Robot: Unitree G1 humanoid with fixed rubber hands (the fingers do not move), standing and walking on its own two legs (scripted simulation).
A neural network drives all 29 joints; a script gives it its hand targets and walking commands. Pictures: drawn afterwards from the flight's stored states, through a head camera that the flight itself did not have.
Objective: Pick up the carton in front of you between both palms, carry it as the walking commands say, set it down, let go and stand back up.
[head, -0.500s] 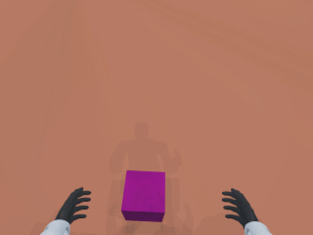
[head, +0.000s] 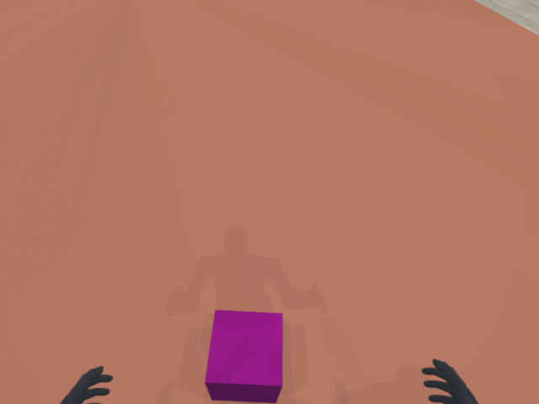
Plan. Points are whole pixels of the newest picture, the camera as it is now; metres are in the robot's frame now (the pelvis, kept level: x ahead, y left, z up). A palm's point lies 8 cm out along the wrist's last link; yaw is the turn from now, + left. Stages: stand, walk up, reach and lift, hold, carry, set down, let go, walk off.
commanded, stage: stand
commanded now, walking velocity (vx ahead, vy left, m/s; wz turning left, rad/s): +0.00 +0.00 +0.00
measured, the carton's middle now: (246, 357) +0.36 +0.04 -0.65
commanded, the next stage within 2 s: none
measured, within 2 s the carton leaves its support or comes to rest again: neither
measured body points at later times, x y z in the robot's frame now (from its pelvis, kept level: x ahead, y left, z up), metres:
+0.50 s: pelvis -0.02 +0.00 +0.01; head -0.02 +0.01 +0.46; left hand +0.08 +0.31 -0.11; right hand +0.10 -0.31 -0.10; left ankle +0.01 +0.11 -0.74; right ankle -0.08 -0.13 -0.74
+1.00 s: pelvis -0.03 +0.00 +0.01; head -0.03 +0.01 +0.46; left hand +0.06 +0.31 -0.11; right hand +0.08 -0.31 -0.10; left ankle +0.01 +0.11 -0.74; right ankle -0.08 -0.13 -0.74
